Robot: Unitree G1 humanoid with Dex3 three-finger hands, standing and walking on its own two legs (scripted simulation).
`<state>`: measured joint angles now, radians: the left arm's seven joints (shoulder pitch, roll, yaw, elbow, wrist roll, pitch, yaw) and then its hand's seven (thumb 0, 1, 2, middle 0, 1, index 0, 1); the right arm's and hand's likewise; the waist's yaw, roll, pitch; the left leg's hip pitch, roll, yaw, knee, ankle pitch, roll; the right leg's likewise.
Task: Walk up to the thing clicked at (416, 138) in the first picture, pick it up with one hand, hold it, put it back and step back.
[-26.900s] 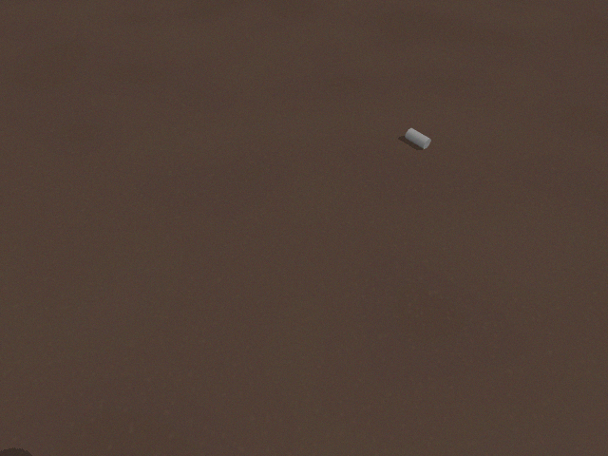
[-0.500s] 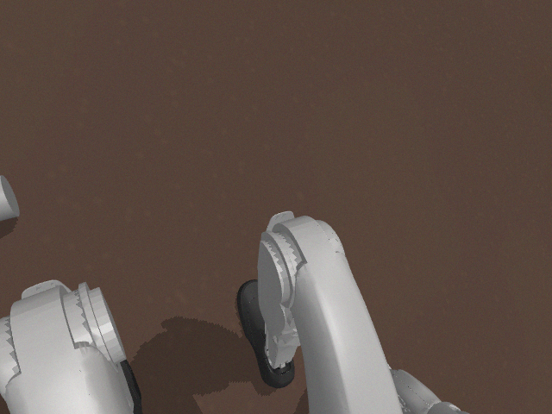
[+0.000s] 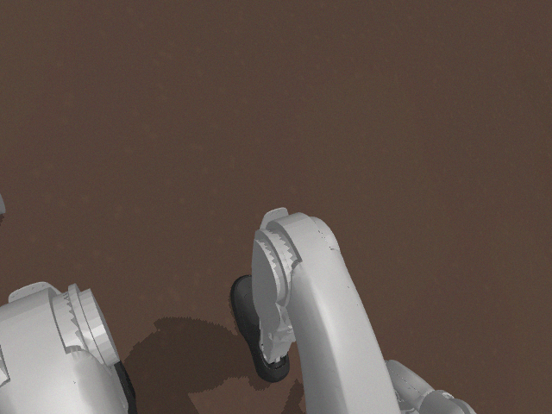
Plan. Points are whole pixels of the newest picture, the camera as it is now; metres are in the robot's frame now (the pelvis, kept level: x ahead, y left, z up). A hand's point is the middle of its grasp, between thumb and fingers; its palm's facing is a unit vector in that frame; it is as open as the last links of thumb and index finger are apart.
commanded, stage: open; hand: left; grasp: from above
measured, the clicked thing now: out of the picture +0.43 +0.31 -0.26
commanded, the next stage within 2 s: withdraw in 0.74 s
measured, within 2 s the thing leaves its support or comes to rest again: neither
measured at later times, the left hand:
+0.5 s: hand out of the picture +0.43 +0.30 -0.24, palm faces -0.44 -0.13 -0.89, open 12.7 cm
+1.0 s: hand out of the picture +0.43 +0.31 -0.23, palm faces -0.41 -0.14 -0.90, open 13.9 cm
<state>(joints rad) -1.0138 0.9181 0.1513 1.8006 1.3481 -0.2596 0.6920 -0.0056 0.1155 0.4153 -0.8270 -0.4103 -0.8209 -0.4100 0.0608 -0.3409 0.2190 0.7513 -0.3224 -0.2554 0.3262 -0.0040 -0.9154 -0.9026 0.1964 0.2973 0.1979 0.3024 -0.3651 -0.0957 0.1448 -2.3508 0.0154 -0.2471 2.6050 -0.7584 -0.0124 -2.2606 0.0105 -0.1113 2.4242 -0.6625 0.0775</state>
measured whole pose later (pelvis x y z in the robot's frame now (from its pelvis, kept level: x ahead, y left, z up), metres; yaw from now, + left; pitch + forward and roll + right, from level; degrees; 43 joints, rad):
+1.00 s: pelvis +0.00 +0.00 +0.01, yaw +0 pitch +28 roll -13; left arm -1.01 0.93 0.16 1.73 1.34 -0.25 0.69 0.00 -0.48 0.99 -0.10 -1.01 -0.10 -1.01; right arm 0.08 -0.35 0.22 0.73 -0.31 -0.27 0.33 0.00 -0.91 -0.90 0.20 0.30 0.20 0.30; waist -0.36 -0.10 0.16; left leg -2.34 0.01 -0.25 2.59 -0.75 -0.01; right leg -2.25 0.01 -0.12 2.40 -0.66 0.07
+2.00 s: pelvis +0.00 -0.01 +0.04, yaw +6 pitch +35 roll -8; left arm -0.98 0.76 0.11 1.41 1.27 -0.18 0.45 0.00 -0.42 0.96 -0.16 -0.95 -0.16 -0.94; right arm 0.23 -0.27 0.05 0.75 -0.17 -0.08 0.16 0.00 -0.90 -0.89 0.20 0.30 0.20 0.30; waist -0.28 0.02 -0.04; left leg -2.35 0.00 -0.13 2.42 -0.69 -0.01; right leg -2.29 -0.03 -0.03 2.32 -0.65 0.05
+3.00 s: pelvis +0.04 +0.00 +0.37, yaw +12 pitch +18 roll -3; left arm 0.30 0.25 0.03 0.02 -0.01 0.39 0.09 0.01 0.90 0.90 -0.21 -0.30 -0.20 -0.30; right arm 0.24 -0.20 0.05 0.55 0.04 -0.14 -0.13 0.01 -0.91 -0.90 0.20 0.30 0.20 0.30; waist -0.06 0.05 -0.17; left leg -1.05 0.05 -0.06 1.29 -0.56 -0.02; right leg -1.01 -0.03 -0.06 1.22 -0.52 0.03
